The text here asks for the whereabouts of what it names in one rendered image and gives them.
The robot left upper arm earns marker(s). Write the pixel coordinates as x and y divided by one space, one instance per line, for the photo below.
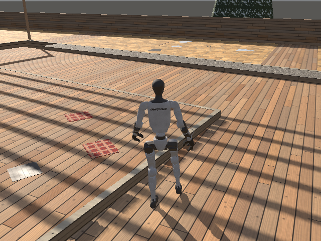
140 114

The right robot hand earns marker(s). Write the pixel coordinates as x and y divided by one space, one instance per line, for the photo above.
191 143

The left robot hand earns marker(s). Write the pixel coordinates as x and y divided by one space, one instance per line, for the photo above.
136 139

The left robot forearm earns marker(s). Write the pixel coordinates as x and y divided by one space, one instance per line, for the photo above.
135 130

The left robot shin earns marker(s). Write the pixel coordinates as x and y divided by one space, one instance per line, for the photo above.
152 185

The robot right upper arm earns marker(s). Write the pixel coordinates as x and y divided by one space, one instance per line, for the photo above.
178 113

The right robot forearm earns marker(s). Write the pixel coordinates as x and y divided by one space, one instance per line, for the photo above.
186 132

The robot head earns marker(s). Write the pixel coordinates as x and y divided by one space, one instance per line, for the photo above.
158 88

